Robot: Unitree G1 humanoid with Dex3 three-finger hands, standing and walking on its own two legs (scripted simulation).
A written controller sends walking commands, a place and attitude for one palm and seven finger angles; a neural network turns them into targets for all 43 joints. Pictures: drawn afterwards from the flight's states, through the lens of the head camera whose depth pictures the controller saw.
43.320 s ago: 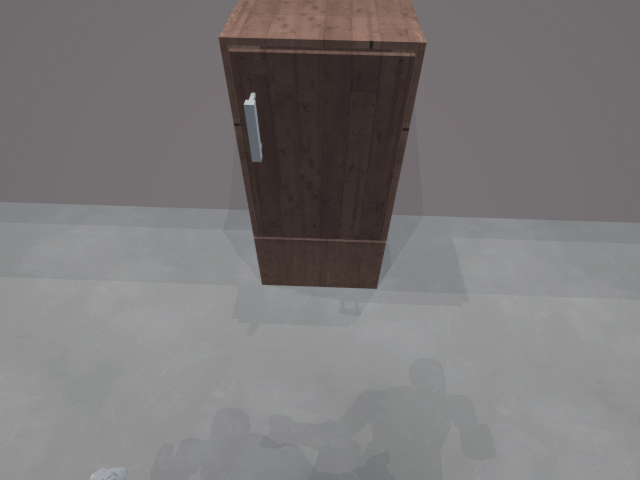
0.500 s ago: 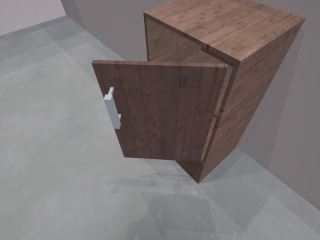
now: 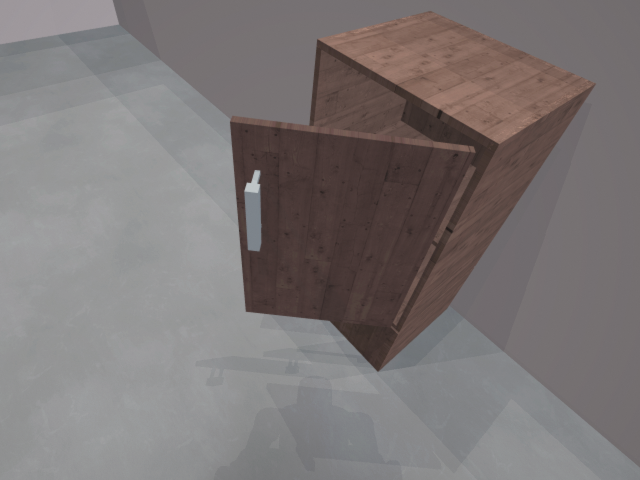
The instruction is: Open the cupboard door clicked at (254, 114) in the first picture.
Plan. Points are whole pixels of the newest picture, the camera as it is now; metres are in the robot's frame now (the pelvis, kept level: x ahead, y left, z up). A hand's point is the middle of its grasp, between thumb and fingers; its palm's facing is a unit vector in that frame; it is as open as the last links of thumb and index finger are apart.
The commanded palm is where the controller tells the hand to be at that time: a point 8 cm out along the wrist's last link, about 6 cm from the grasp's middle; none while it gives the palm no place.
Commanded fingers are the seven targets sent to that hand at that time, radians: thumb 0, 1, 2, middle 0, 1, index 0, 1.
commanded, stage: come to a stop and stand still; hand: left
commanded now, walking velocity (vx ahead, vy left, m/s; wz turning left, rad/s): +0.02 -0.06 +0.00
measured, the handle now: (255, 211) +0.57 +0.15 -0.05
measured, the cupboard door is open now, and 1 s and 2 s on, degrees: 45 45 45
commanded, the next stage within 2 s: look again from close up in 0.64 s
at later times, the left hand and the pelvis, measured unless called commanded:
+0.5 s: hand out of the picture -0.02 +0.10 -0.18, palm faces +0.04 -0.98 -0.17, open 7.3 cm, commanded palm none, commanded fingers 0.00 0.90 0.90 -0.20 -0.30 -0.20 -0.30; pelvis -0.02 -0.07 -0.01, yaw +1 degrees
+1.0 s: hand out of the picture -0.03 +0.13 -0.19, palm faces +0.05 -0.98 -0.18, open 7.4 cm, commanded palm none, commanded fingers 0.00 0.90 0.90 -0.20 -0.30 -0.20 -0.30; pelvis -0.02 -0.03 -0.02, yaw +1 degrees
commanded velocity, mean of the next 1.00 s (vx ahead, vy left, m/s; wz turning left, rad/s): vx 0.00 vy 0.00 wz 0.00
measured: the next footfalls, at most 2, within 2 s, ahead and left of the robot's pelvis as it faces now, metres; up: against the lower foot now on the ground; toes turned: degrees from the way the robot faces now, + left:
right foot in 0.26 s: +0.03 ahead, -0.17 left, +0.00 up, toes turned -3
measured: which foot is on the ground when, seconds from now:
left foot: down 0.00-1.00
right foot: up 0.00-0.24, down 0.26-1.00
